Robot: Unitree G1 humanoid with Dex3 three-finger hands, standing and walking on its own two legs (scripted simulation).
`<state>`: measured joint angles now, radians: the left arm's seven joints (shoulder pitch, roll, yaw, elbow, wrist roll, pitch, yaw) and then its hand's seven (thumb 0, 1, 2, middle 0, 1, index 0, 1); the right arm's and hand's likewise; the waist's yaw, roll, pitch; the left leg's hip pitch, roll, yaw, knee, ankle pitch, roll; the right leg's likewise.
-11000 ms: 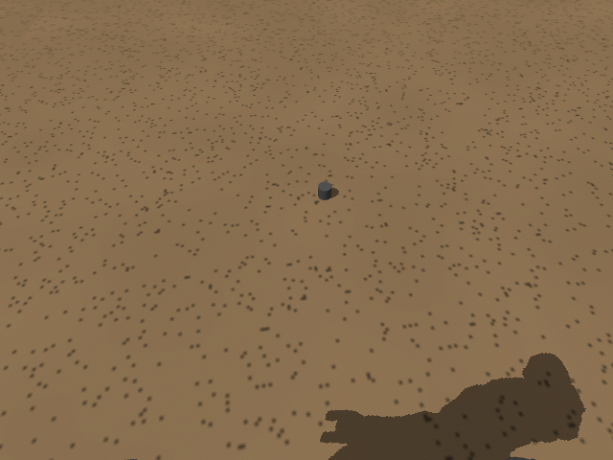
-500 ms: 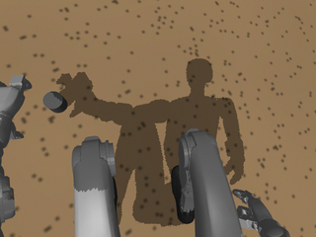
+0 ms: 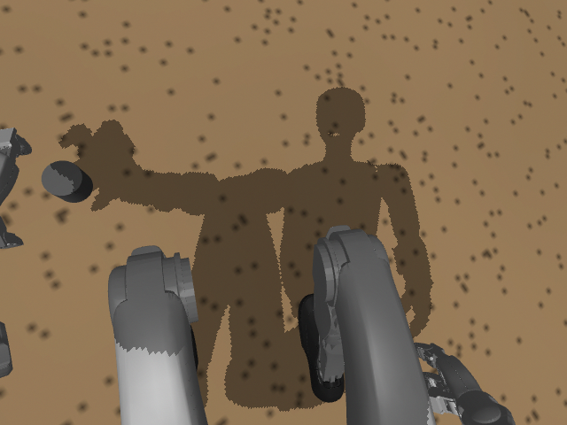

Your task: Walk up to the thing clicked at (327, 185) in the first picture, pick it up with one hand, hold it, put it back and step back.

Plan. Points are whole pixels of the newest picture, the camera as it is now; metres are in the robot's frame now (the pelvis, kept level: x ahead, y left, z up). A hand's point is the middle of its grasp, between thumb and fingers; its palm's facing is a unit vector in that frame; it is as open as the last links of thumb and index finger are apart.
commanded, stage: rise first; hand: left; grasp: from above
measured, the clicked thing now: (68, 182) +0.46 +0.33 -0.30
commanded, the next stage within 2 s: approach in 0.28 s
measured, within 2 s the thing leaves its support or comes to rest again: neither
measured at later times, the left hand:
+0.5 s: hand (8, 197) +0.40 +0.37 -0.18, palm faces -0.45 -0.11 -0.88, open 14.0 cm
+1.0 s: hand (35, 168) +0.45 +0.34 -0.20, palm faces -0.45 -0.08 -0.89, open 13.8 cm
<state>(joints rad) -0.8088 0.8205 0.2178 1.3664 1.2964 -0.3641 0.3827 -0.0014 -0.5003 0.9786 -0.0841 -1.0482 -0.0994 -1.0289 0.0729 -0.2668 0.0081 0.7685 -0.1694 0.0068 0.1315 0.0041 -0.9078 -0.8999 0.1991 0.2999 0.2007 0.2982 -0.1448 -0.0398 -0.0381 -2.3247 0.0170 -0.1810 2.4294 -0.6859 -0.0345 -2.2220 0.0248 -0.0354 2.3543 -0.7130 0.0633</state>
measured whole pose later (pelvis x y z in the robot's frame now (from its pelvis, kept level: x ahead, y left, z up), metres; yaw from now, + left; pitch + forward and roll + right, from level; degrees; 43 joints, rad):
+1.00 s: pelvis +0.00 +0.00 -0.01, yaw -2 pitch +34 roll -10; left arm -0.94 0.87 0.20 1.48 1.26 -0.18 0.41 0.00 -0.47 0.93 -0.07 -1.09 -0.11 -1.04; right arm 0.12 -0.27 0.10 0.75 -0.19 -0.01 0.15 0.00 -0.91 -0.89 0.20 0.30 0.20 0.30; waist -0.26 -0.02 0.02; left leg -2.38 0.02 -0.20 2.48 -0.70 -0.03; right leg -2.27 0.04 -0.04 2.38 -0.71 0.08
